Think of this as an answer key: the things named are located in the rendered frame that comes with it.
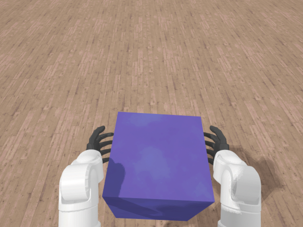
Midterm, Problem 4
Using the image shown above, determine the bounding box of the left robot hand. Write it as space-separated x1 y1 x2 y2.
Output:
86 126 114 163

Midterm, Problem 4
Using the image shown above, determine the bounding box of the robot right forearm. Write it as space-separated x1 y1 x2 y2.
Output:
213 150 261 227

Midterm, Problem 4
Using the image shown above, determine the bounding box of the right robot hand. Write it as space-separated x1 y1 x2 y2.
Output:
204 125 229 165

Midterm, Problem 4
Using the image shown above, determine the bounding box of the carton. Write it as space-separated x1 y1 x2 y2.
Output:
102 112 215 221

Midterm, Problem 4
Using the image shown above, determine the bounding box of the robot left forearm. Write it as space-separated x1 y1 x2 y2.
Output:
58 149 104 227

